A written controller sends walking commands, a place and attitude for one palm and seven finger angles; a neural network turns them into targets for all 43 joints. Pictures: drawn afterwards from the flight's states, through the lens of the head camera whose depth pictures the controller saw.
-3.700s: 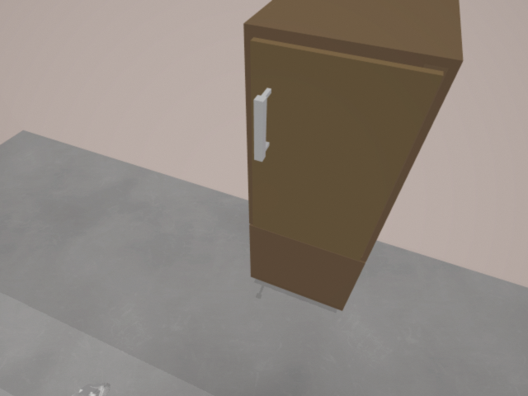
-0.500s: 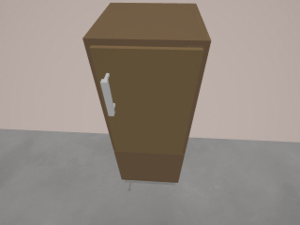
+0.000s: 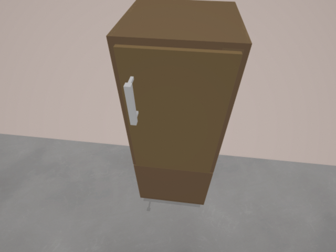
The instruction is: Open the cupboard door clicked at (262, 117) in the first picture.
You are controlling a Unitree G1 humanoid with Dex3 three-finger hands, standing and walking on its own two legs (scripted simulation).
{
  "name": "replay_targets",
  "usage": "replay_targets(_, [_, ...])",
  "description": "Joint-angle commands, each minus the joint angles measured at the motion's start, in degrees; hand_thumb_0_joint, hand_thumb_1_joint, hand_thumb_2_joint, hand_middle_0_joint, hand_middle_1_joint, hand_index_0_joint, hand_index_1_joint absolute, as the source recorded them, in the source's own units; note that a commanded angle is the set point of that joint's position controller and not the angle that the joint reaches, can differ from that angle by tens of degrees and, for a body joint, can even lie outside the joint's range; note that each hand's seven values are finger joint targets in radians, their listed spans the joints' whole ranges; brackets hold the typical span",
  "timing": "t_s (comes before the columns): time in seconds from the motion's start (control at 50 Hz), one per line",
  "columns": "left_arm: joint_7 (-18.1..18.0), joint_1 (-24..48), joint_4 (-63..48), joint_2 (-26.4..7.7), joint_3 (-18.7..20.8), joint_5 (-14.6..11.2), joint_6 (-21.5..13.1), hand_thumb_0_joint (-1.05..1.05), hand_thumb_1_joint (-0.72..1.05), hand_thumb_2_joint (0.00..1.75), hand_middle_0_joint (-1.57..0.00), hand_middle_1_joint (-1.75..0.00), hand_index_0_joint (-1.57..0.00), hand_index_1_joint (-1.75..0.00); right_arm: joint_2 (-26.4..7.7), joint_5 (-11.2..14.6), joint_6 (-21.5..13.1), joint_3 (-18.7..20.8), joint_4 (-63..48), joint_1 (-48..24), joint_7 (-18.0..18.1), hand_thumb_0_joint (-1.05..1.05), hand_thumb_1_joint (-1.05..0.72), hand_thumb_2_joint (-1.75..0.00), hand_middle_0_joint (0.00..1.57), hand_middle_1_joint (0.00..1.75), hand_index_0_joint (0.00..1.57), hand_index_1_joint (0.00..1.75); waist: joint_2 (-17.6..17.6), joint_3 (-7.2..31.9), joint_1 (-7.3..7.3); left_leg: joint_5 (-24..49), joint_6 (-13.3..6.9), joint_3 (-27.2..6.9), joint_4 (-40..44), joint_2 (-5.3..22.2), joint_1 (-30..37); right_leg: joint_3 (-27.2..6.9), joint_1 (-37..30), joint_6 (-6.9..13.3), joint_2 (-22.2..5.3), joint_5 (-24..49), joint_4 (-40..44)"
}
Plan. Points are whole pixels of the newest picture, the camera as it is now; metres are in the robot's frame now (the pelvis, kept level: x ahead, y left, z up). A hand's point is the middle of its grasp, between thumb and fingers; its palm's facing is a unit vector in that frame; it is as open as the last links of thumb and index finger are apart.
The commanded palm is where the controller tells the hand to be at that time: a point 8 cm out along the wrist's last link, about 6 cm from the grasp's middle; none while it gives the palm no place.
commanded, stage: look again from close up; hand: left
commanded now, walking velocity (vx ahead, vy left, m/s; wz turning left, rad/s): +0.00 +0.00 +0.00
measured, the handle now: (132, 101) +0.55 +0.15 +0.06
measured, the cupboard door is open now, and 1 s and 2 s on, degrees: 0 0 0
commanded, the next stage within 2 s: shuffle to correct the standing spot in 0.34 s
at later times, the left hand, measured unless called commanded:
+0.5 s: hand out of the picture -0.04 +0.24 -0.17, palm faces +0.01 -0.98 -0.21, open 7.4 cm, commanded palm none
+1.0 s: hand out of the picture -0.05 +0.19 -0.18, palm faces +0.00 -1.00 -0.09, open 7.4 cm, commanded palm none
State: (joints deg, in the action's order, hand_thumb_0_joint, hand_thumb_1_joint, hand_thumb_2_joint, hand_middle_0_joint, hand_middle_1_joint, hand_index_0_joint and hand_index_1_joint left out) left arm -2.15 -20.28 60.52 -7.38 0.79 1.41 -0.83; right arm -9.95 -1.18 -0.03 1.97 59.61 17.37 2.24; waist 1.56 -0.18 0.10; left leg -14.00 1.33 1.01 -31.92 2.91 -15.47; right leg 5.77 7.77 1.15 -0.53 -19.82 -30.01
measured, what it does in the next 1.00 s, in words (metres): lifts its left foot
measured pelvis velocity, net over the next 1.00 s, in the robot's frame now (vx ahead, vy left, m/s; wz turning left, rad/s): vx -0.03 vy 0.03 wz -0.06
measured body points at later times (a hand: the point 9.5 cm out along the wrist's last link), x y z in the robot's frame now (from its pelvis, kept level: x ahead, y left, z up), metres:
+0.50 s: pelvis -0.04 +0.05 +0.00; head -0.05 +0.06 +0.45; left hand -0.04 +0.29 -0.15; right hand -0.02 -0.19 -0.14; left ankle +0.03 +0.13 -0.73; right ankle -0.04 -0.10 -0.73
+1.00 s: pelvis -0.03 +0.03 +0.00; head -0.04 +0.06 +0.45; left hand -0.05 +0.24 -0.17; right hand -0.04 -0.20 -0.14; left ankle +0.00 +0.12 -0.73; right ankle -0.03 -0.10 -0.69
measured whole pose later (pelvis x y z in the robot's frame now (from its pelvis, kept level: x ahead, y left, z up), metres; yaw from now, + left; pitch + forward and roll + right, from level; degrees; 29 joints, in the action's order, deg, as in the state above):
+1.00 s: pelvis -0.03 +0.03 +0.00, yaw -3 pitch -1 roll -1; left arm 0.8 -23.4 59.7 -7.4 2.6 2.5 3.1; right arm -7.5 -1.6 -0.9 2.5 59.3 19.9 2.2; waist -2.6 1.7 0.2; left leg -15.7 -3.2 9.2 -32.4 2.1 -15.8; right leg 1.5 24.2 0.7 -1.6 -19.9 -52.4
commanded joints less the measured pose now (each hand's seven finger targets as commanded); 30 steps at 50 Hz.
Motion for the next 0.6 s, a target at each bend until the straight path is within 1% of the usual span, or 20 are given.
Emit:
replay_targets(0.0, [-0.58, -2.25, -4.71, -7.37, 1.16, -0.14, -0.02, 0.00, 0.90, 0.90, -0.20, -0.30, -0.20, -0.30, -3.99, 0.10, -0.90, 0.28, -3.59, 1.98, -0.31, 0.00, -0.90, -0.90, 0.20, 0.30, 0.20, 0.30, -3.76, -5.71, 0.29, 10.17, -2.85, -1.12, 3.26, 1.81, 0.38, -6.46, 7.01, 1.53, -5.91, 15.00, 6.63])
replay_targets(0.04, [-0.53, -2.21, -5.33, -8.44, 1.23, -0.19, 0.14, 0.00, 0.90, 0.90, -0.20, -0.30, -0.20, -0.30, -5.51, 0.12, -0.87, 0.49, -4.09, 1.06, -0.42, 0.00, -0.90, -0.90, 0.20, 0.30, 0.20, 0.30, -0.35, -6.51, -0.03, 10.13, -3.06, -2.01, 4.36, 2.34, -0.58, -6.38, 7.19, 1.19, -5.11, 11.17, 6.61])
replay_targets(0.06, [-0.49, -2.10, -5.68, -8.81, 1.22, -0.23, 0.17, 0.00, 0.90, 0.90, -0.20, -0.30, -0.20, -0.30, -5.98, 0.09, -0.84, 0.43, -4.37, 0.62, -0.46, 0.00, -0.90, -0.90, 0.20, 0.30, 0.20, 0.30, -0.40, -6.53, -0.15, 9.41, -3.16, -2.42, 4.76, 2.45, -1.21, -6.35, 6.78, 1.03, -4.84, 9.93, 6.75])
replay_targets(0.08, [-0.49, -2.41, -5.77, -8.24, 0.92, -0.16, 0.27, 0.00, 0.90, 0.90, -0.20, -0.30, -0.20, -0.30, -5.36, 0.10, -0.83, 0.14, -4.40, 0.36, -0.61, 0.00, -0.90, -0.90, 0.20, 0.30, 0.20, 0.30, 0.07, -6.79, -0.50, 8.53, -3.16, -2.52, 5.33, 2.34, -1.65, -6.34, 6.24, 0.84, -4.81, 8.87, 7.44])
replay_targets(0.1, [-0.43, -2.26, -5.79, -8.72, 0.85, -0.23, 0.32, 0.00, 0.90, 0.90, -0.20, -0.30, -0.20, -0.30, -5.69, 0.08, -0.75, 0.11, -4.57, -0.06, -0.72, 0.00, -0.90, -0.90, 0.20, 0.30, 0.20, 0.30, -0.02, -6.79, -0.40, 6.44, -2.97, -2.37, 5.78, 2.21, -1.59, -6.56, 6.73, 0.82, -4.91, 6.91, 7.85])
replay_targets(0.16, [-0.23, -0.87, -6.65, -9.84, 1.05, -0.22, 0.46, 0.00, 0.90, 0.90, -0.20, -0.30, -0.20, -0.30, -6.95, 0.04, -0.68, 0.28, -5.38, -0.70, -0.97, 0.00, -0.90, -0.90, 0.20, 0.30, 0.20, 0.30, 0.11, -6.98, -0.23, 0.19, -3.06, -3.92, 8.35, 2.20, -3.30, -6.43, 6.88, 0.52, -4.58, 2.66, 8.30])
replay_targets(0.18, [-0.22, -1.28, -6.79, -9.49, 1.01, -0.09, 0.47, 0.00, 0.90, 0.90, -0.20, -0.30, -0.20, -0.30, -6.74, 0.05, -0.83, 0.32, -5.44, -0.70, -1.00, 0.00, -0.90, -0.90, 0.20, 0.30, 0.20, 0.30, 0.29, -6.09, -0.54, 0.55, -3.23, -3.94, 8.81, 2.44, -2.72, -6.08, 5.97, 0.35, -4.60, 3.74, 8.33])
replay_targets(0.24, [-0.07, -0.64, -6.97, -9.72, 1.04, -0.09, 0.66, 0.00, 0.90, 0.90, -0.20, -0.30, -0.20, -0.30, -7.68, 0.03, -0.75, 0.41, -5.67, -1.17, -1.18, 0.00, -0.90, -0.90, 0.20, 0.30, 0.20, 0.30, 0.60, -5.39, -0.39, -4.96, -3.19, -5.48, 11.33, 2.78, -3.88, -5.66, 5.62, -0.03, -4.34, 2.10, 7.79])
replay_targets(0.28, [0.00, -1.47, -6.93, -9.48, 1.05, 0.03, 0.74, 0.00, 0.90, 0.90, -0.20, -0.30, -0.20, -0.30, -8.00, 0.11, -0.74, 0.62, -5.83, -1.22, -1.27, 0.00, -0.90, -0.90, 0.20, 0.30, 0.20, 0.30, 1.55, -3.96, -0.69, -7.73, -3.47, -6.74, 13.33, 3.27, -3.82, -5.01, 4.52, -0.39, -4.09, 2.21, 7.45])
replay_targets(0.34, [0.08, -2.19, -6.37, -9.16, 1.07, 0.12, 0.91, 0.00, 0.90, 0.90, -0.20, -0.30, -0.20, -0.30, -8.61, 0.13, -0.56, 0.91, -5.63, -1.59, -1.37, 0.00, -0.90, -0.90, 0.20, 0.30, 0.20, 0.30, 1.29, -3.87, -0.76, -12.44, -3.50, -8.23, 16.12, 3.95, -4.88, -4.36, 4.28, -0.71, -3.72, 1.64, 6.70])
replay_targets(0.4, [0.10, -3.74, -5.59, -8.53, 1.00, 0.26, 0.97, 0.00, 0.90, 0.90, -0.20, -0.30, -0.20, -0.30, -8.84, 0.26, -0.43, 1.12, -5.10, -1.46, -1.41, 0.00, -0.90, -0.90, 0.20, 0.30, 0.20, 0.30, 1.61, -3.02, -1.01, -14.24, -3.59, -8.95, 17.76, 4.30, -4.73, -4.01, 3.67, -0.91, -3.51, 1.96, 6.25])
replay_targets(0.42, [0.11, -4.27, -5.12, -8.34, 0.97, 0.26, 0.97, 0.00, 0.90, 0.90, -0.20, -0.30, -0.20, -0.30, -8.74, 0.27, -0.32, 1.16, -4.93, -1.49, -1.42, 0.00, -0.90, -0.90, 0.20, 0.30, 0.20, 0.30, 1.01, -3.16, -1.05, -14.93, -3.57, -8.78, 17.96, 4.32, -4.92, -3.94, 3.85, -0.95, -3.59, 1.54, 6.49])
replay_targets(0.44, [0.18, -5.11, -4.49, -7.62, 0.85, 0.30, 0.97, 0.00, 0.90, 0.90, -0.20, -0.30, -0.20, -0.30, -8.44, 0.18, -0.26, 1.07, -4.28, -1.24, -1.34, 0.00, -0.90, -0.90, 0.20, 0.30, 0.20, 0.30, 0.98, -2.53, -0.83, -16.51, -3.43, -8.65, 18.39, 4.51, -3.95, -4.05, 4.07, -1.05, -3.16, 0.47, 6.82])
replay_targets(0.46, [0.28, -5.91, -4.05, -6.82, 0.72, 0.33, 1.28, 0.00, 0.90, 0.90, -0.20, -0.30, -0.20, -0.30, -7.98, 0.12, 0.05, 1.09, -3.78, -0.54, -1.25, 0.00, -0.90, -0.90, 0.20, 0.30, 0.20, 0.30, 0.91, -2.78, -0.63, -18.68, -3.30, -8.47, 18.70, 5.05, -3.49, -3.46, 5.06, -1.24, -2.64, -1.31, 6.32])
replay_targets(0.48, [0.45, -6.41, -4.21, -6.66, 0.87, 0.52, 1.69, 0.00, 0.90, 0.90, -0.20, -0.30, -0.20, -0.30, -8.56, 0.02, 0.39, 1.42, -3.65, 0.24, -1.04, 0.00, -0.90, -0.90, 0.20, 0.30, 0.20, 0.30, 1.73, -2.76, -0.28, -21.36, -3.67, -9.22, 19.56, 6.17, -2.95, -2.56, 6.35, -1.21, -1.62, -2.92, 4.65])
replay_targets(0.5, [0.76, -6.82, -4.40, -6.34, 1.11, 0.67, 2.28, 0.00, 0.90, 0.90, -0.20, -0.30, -0.20, -0.30, -9.73, -0.10, 0.64, 1.89, -3.65, 0.50, -0.71, 0.00, -0.90, -0.90, 0.20, 0.30, 0.20, 0.30, 3.74, -3.01, -0.05, -24.43, -4.26, -10.63, 21.13, 7.90, -3.11, -1.50, 7.43, -1.16, -0.54, -3.32, 2.24])
replay_targets(0.52, [1.11, -7.37, -4.55, -6.07, 1.33, 0.84, 2.91, 0.00, 0.90, 0.90, -0.20, -0.30, -0.20, -0.30, -10.91, -0.21, 0.97, 2.47, -3.80, -0.05, -0.45, 0.00, -0.90, -0.90, 0.20, 0.30, 0.20, 0.30, 5.03, -4.07, -0.25, -27.14, -5.06, -11.87, 22.25, 9.87, -4.22, -0.50, 8.34, -1.15, 0.21, -3.32, -0.41])
replay_targets(0.54, [1.49, -8.35, -4.48, -5.35, 1.43, 0.90, 3.26, 0.00, 0.90, 0.90, -0.20, -0.30, -0.20, -0.30, -11.63, -0.29, 1.10, 2.76, -4.02, -0.35, -0.24, 0.00, -0.90, -0.90, 0.20, 0.30, 0.20, 0.30, 5.94, -4.01, -0.52, -27.83, -5.85, -12.56, 22.82, 11.21, -5.06, -0.02, 7.83, -0.91, 0.52, -3.29, -1.84])
replay_targets(0.56, [1.83, -9.45, -4.17, -4.68, 1.58, 0.85, 3.55, 0.00, 0.90, 0.90, -0.20, -0.30, -0.20, -0.30, -11.75, -0.43, 1.20, 2.87, -3.91, -0.80, -0.07, 0.00, -0.90, -0.90, 0.20, 0.30, 0.20, 0.30, 6.11, -4.11, -0.90, -27.34, -6.17, -12.36, 23.15, 11.67, -6.05, 0.22, 6.63, -0.55, 0.79, -3.16, -1.63])
replay_targets(0.58, [2.10, -10.07, -4.03, -4.90, 1.67, 0.89, 3.63, 0.00, 0.90, 0.90, -0.20, -0.30, -0.20, -0.30, -11.63, -0.46, 1.18, 2.88, -3.79, -0.72, 0.06, 0.00, -0.90, -0.90, 0.20, 0.30, 0.20, 0.30, 4.33, -3.51, -1.19, -25.79, -6.19, -11.68, 22.38, 11.61, -6.03, 0.10, 5.37, -0.18, 0.88, -2.42, 0.21])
